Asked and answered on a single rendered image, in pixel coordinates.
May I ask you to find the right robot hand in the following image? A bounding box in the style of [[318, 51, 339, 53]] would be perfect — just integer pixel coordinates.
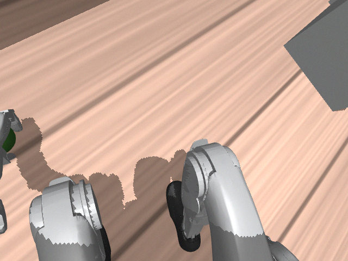
[[265, 235, 299, 261]]

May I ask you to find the left robot foot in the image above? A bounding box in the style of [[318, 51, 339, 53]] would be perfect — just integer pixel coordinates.
[[100, 225, 111, 261]]

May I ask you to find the ball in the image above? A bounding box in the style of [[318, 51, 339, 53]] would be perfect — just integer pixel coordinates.
[[2, 128, 16, 152]]

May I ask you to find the right robot foot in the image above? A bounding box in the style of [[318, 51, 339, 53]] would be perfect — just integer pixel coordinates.
[[166, 181, 201, 252]]

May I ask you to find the left robot hand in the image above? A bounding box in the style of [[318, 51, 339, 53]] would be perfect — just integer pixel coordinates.
[[0, 109, 23, 165]]

